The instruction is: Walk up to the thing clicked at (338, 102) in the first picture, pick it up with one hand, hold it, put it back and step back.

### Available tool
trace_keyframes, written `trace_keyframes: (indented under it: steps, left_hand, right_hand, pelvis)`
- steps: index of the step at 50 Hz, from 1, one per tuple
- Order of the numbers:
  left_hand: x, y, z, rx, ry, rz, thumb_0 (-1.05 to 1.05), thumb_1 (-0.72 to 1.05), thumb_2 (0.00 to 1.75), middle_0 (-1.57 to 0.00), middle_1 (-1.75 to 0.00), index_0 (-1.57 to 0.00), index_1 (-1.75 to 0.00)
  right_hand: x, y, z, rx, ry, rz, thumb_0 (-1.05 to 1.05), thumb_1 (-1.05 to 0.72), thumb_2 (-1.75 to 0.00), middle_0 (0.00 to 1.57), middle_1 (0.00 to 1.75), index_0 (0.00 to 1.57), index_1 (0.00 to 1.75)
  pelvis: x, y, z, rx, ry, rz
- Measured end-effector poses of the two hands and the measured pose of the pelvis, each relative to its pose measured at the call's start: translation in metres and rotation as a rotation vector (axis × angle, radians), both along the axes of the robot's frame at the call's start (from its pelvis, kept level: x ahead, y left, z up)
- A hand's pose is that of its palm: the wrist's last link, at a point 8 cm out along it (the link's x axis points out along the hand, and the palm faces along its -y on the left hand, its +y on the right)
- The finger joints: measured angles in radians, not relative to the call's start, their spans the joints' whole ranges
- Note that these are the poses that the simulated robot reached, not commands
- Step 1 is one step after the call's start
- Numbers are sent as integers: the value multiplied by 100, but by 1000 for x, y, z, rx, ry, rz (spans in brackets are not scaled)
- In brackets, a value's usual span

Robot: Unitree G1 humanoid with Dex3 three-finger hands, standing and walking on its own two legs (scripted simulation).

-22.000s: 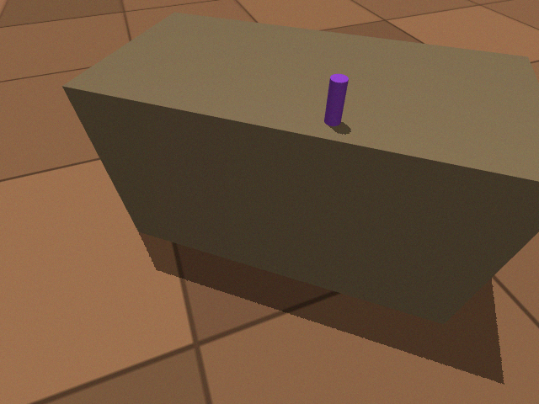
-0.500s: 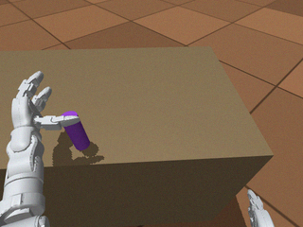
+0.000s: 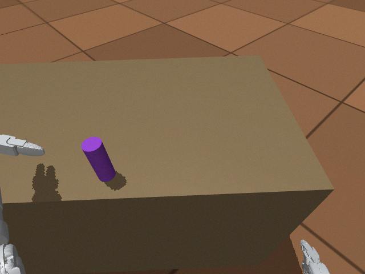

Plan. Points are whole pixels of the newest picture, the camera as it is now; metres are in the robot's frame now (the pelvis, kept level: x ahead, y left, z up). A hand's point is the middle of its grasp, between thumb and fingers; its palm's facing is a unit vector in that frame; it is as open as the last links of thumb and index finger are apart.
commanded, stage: sink last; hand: left
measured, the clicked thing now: (100, 160) +0.38 +0.22 +0.05
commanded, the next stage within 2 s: home in 0.82 s
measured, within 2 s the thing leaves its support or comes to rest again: neither
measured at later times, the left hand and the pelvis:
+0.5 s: hand (27, 235) +0.18 +0.24 +0.15, palm faces +0.35 -0.84 -0.43, open 17.4 cm; pelvis +0.00 -0.01 +0.01, yaw +2 degrees
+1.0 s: hand (24, 253) +0.16 +0.25 +0.12, palm faces +0.38 -0.83 -0.41, open 17.5 cm; pelvis -0.02 -0.01 +0.01, yaw +2 degrees
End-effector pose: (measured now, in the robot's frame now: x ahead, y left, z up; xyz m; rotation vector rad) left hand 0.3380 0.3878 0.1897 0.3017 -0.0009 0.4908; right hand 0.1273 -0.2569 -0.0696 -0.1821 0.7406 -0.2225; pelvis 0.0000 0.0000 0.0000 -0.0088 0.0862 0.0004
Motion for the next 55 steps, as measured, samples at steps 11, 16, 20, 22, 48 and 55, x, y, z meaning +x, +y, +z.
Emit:
trace_keyframes:
  steps: [11,16,20,22,48,55]
  left_hand:
    - [-92,-48,-21,118,-68,-75,-1,-56,1,-8,-6,-8,-5]
    - [-139,-72,-23,142,-86,-99,-1,-55,1,-8,-6,-9,-5]
    - [-170,-93,-20,167,-90,-127,-1,-55,1,-8,-6,-9,-5]
    - [-183,-102,-19,181,-81,-146,-1,-54,1,-8,-6,-8,-5]
    - [-217,-96,-39,187,-34,-102,-1,-57,5,-7,-6,-7,-6]
    - [-215,-109,-80,67,66,-136,-1,-58,4,-6,-6,-6,-5]
  right_hand:
    - [25,5,4,25,-53,1,-1,51,-7,6,6,6,5]
    - [27,-4,1,5,-32,-12,-1,50,-7,6,6,6,5]
    - [27,-4,-5,10,-9,3,-1,50,-7,6,6,6,5]
    - [28,-1,-7,19,-13,12,-1,50,-7,6,6,6,5]
    - [9,-20,9,-2,-84,18,-1,49,-7,6,6,6,6]
    - [16,-9,10,-6,-70,37,-1,28,-25,10,13,10,12]
  pelvis:
    - [7,4,4,-1,-56,6]
    - [7,1,5,2,-81,15]
    - [4,-2,5,4,-96,23]
    - [2,-4,5,6,-104,27]
    - [-16,-16,11,21,-159,31]
    - [-13,-11,12,19,-155,27]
